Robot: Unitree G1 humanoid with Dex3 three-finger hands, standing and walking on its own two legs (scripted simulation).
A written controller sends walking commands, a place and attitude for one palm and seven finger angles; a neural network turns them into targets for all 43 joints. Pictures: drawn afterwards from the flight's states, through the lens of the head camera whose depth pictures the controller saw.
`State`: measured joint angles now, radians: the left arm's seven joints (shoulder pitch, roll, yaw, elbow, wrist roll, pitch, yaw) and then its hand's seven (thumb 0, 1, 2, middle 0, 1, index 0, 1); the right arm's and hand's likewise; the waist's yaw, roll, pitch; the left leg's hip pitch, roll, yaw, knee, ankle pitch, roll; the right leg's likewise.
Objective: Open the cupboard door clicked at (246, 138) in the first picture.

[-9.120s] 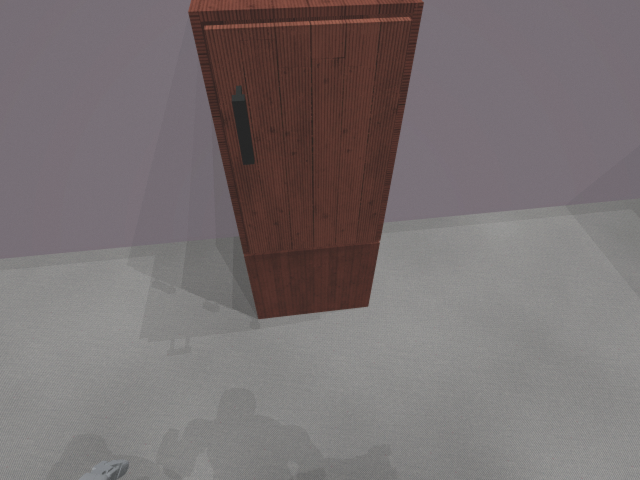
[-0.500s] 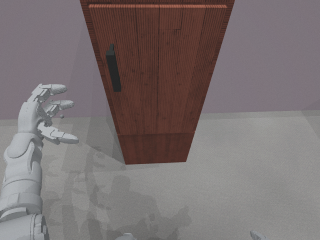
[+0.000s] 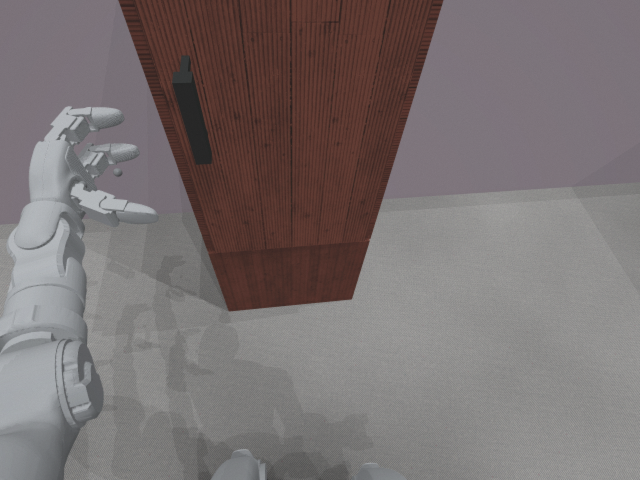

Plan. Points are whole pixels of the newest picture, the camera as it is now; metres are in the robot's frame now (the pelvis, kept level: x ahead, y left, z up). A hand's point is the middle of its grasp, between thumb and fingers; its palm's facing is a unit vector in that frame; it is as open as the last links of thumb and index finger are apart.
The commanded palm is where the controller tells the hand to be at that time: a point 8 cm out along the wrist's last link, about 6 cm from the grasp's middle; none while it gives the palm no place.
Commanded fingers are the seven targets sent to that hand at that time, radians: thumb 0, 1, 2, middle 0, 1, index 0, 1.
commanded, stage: move the hooked fingers beside the handle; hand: left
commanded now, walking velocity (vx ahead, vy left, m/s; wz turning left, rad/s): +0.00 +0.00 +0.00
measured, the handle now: (195, 112) +0.59 +0.16 +0.09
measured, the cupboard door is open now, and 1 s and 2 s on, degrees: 0 0 0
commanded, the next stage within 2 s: slide the fingers in behind the handle in 1.22 s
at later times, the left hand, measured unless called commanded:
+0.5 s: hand (147, 131) +0.54 +0.21 +0.10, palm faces +0.09 -1.00 -0.01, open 14.0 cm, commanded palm +0.51 +0.26 +0.10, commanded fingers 0.00 -0.50 0.30 -0.30 -1.20 -0.30 -1.20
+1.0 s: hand (140, 141) +0.52 +0.22 +0.10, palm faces +0.09 -1.00 +0.00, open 14.0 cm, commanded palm +0.50 +0.26 +0.09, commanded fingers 0.00 -0.50 0.30 -0.30 -1.20 -0.30 -1.20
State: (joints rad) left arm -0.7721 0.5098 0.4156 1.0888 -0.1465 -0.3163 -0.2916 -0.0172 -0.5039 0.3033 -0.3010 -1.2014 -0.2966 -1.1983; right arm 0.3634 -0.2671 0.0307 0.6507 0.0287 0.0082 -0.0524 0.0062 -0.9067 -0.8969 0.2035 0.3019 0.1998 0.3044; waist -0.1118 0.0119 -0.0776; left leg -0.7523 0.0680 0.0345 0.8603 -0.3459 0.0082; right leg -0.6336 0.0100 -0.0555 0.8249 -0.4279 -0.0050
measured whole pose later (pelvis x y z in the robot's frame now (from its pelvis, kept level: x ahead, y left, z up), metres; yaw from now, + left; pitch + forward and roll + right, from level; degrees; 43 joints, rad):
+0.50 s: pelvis +0.01 +0.00 -0.01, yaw -1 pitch +19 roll -3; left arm -0.99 0.64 0.47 1.27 -0.06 -0.30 -0.24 -0.02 -0.50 0.30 -0.30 -1.20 -0.30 -1.20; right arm 0.43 -0.27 0.04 0.64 0.00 0.06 -0.03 0.00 -0.91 -0.90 0.20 0.30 0.20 0.30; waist -0.20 0.02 -0.08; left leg -0.88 0.09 0.03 0.91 -0.37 0.00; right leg -0.75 0.03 -0.05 0.86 -0.44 -0.01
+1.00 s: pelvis +0.02 +0.00 -0.01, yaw -1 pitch +18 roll -3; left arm -0.88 0.55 0.44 1.15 -0.09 -0.32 -0.24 -0.02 -0.50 0.30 -0.30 -1.20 -0.30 -1.20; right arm 0.40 -0.26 0.02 0.63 0.00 0.09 -0.02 0.00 -0.91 -0.90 0.20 0.30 0.20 0.30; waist -0.16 0.02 -0.11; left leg -0.84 0.09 0.03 0.91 -0.39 0.01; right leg -0.71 0.03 -0.06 0.84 -0.45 -0.01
